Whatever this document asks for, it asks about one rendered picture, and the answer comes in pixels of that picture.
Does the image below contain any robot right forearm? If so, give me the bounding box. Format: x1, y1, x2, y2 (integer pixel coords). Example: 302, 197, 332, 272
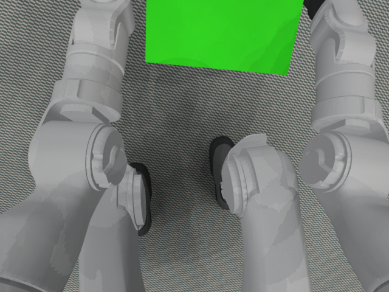
309, 0, 389, 145

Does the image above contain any left robot upper arm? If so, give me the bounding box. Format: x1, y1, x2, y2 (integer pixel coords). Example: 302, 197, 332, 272
0, 120, 128, 292

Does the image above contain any carton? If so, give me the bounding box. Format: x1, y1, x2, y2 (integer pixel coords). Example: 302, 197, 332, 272
145, 0, 304, 75

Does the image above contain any right robot foot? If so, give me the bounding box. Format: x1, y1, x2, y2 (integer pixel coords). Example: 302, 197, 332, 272
209, 136, 235, 210

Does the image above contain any robot right hand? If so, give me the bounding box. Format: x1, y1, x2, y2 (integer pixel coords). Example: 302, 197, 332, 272
303, 0, 325, 20

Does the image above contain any robot left thigh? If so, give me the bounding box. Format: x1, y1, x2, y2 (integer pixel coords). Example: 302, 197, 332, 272
78, 169, 146, 292

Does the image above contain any robot left forearm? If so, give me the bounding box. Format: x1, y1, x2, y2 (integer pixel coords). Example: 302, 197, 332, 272
28, 0, 136, 169

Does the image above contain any right robot upper arm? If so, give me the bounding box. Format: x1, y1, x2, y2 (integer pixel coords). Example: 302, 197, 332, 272
298, 131, 389, 292

